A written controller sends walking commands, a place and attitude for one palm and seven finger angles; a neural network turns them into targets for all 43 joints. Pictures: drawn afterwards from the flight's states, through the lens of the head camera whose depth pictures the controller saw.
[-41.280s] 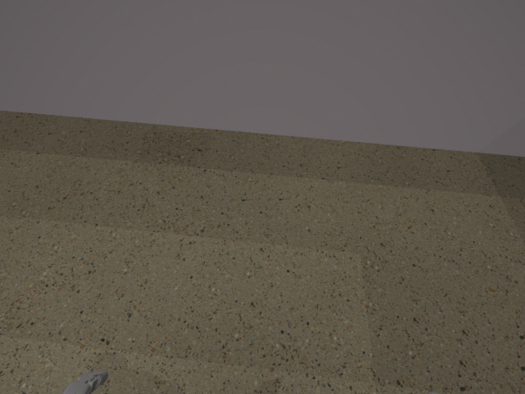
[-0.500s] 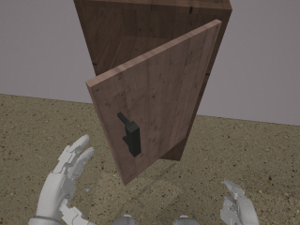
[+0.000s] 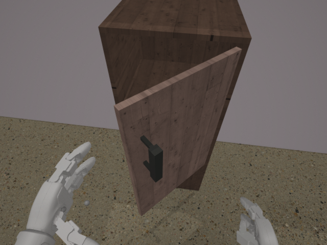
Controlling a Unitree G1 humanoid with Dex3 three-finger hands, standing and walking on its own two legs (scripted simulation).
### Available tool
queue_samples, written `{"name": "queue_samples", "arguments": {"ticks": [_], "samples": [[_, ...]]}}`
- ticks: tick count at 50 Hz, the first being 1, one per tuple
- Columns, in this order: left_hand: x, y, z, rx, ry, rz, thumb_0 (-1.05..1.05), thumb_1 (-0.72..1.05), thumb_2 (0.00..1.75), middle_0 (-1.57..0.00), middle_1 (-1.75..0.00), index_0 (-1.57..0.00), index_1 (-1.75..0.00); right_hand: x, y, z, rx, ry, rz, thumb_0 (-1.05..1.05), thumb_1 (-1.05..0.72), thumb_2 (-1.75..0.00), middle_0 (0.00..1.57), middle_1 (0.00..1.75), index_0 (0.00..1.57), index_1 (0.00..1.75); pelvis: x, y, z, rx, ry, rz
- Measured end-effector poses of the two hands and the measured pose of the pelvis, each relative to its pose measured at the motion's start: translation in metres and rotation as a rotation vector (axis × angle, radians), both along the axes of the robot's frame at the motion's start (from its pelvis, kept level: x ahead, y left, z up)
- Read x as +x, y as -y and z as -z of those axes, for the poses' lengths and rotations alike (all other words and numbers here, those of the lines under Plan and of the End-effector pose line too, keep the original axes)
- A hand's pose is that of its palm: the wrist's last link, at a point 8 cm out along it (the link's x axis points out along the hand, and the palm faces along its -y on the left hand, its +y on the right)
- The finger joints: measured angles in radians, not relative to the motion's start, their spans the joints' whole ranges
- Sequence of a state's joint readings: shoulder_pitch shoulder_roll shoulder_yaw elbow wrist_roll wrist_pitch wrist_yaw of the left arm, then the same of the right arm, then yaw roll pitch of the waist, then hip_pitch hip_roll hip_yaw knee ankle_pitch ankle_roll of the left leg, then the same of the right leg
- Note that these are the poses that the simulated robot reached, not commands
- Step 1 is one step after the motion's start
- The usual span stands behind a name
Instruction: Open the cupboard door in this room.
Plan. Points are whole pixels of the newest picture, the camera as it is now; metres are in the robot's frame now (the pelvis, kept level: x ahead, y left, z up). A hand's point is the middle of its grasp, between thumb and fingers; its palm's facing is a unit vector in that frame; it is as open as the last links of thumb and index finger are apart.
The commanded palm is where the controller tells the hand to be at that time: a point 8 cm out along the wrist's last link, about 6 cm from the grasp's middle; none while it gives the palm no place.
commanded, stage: draw the hand back to the body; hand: left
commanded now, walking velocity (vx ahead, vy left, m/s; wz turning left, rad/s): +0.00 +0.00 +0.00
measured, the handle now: (150, 158) +0.31 +0.06 +0.06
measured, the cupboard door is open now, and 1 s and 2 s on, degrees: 47 47 47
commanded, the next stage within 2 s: step back with the hand held close in 1.12 s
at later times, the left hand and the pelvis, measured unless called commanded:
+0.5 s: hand (35, 176) +0.20 +0.23 +0.17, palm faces +0.37 -0.84 -0.39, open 12.0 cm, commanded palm +0.15 +0.27 +0.19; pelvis +0.01 +0.00 +0.04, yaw +0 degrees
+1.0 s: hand (24, 161) +0.21 +0.24 +0.20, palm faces +0.44 -0.81 -0.38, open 7.6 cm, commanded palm +0.16 +0.28 +0.22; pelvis +0.01 -0.02 +0.06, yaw -1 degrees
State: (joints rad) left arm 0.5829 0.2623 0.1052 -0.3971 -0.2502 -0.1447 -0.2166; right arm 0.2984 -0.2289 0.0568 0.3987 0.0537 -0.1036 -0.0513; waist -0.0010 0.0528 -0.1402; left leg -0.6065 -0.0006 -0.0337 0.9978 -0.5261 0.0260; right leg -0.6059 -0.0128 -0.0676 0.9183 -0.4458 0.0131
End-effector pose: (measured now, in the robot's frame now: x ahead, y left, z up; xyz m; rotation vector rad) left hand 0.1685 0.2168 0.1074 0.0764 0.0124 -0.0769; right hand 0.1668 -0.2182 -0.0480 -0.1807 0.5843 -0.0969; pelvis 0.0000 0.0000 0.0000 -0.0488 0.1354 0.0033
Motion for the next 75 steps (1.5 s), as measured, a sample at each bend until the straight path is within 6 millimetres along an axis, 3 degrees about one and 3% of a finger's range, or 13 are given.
{"name": "queue_samples", "arguments": {"ticks": [3,7,18,26,40,52,66,75], "samples": [[0.0,-0.006,-0.011,0.013,0.023,-0.008,-0.01,-0.47,0.31,-0.16,-0.3,-0.15,-0.3,0.002,0.0,-0.005,0.0,0.016,-0.002,0.01,-0.91,-0.9,0.2,0.3,0.2,0.3,0.001,-0.001,-0.003,-0.001,0.013,-0.001],[-0.001,-0.016,-0.029,0.16,0.016,-0.149,-0.01,-0.39,0.34,-0.16,-0.3,-0.16,-0.3,0.003,-0.002,-0.012,-0.008,0.015,0.013,0.01,-0.91,-0.9,0.2,0.3,0.2,0.3,0.004,-0.001,-0.012,0.008,0.035,0.008],[-0.013,-0.043,-0.056,0.302,-0.015,-0.394,0.0,-0.06,0.49,-0.18,-0.3,-0.17,-0.3,0.005,-0.007,-0.018,-0.013,-0.038,-0.01,0.01,-0.91,-0.9,0.2,0.3,0.2,0.3,0.009,0.0,-0.035,0.022,0.11,0.004],[-0.007,-0.055,-0.087,0.343,0.073,-0.461,0.0,0.22,0.61,-0.19,-0.3,-0.18,-0.3,0.013,-0.002,-0.023,-0.013,-0.039,-0.021,0.01,-0.91,-0.9,0.2,0.3,0.2,0.3,0.013,0.004,-0.046,0.032,0.155,0.007],[-0.004,-0.069,-0.122,0.383,0.179,-0.544,0.01,0.7,0.81,-0.21,-0.3,-0.2,-0.3,0.025,0.014,-0.032,-0.026,-0.045,-0.022,0.01,-0.91,-0.9,0.2,0.3,0.2,0.3,0.016,0.015,-0.056,0.036,0.196,0.014],[-0.004,-0.059,-0.112,0.358,0.133,-0.519,0.02,0.87,0.89,-0.21,-0.3,-0.21,-0.3,0.019,0.021,-0.029,-0.017,-0.077,-0.011,0.01,-0.91,-0.9,0.2,0.3,0.2,0.3,0.014,0.02,-0.058,0.038,0.206,0.019],[-0.01,-0.062,-0.129,0.393,0.21,-0.52,0.02,0.89,0.9,-0.22,-0.3,-0.21,-0.3,0.01,0.022,-0.03,-0.007,-0.08,-0.005,0.01,-0.91,-0.9,0.2,0.3,0.2,0.3,0.005,0.02,-0.059,0.031,0.203,0.014],[-0.014,-0.065,-0.121,0.457,0.152,-0.42,0.02,0.89,0.9,-0.21,-0.3,-0.21,-0.3,-0.014,0.034,-0.031,-0.044,-0.143,0.077,0.01,-0.91,-0.9,0.2,0.3,0.2,0.3,-0.015,0.008,-0.059,0.031,0.146,0.027]]}}
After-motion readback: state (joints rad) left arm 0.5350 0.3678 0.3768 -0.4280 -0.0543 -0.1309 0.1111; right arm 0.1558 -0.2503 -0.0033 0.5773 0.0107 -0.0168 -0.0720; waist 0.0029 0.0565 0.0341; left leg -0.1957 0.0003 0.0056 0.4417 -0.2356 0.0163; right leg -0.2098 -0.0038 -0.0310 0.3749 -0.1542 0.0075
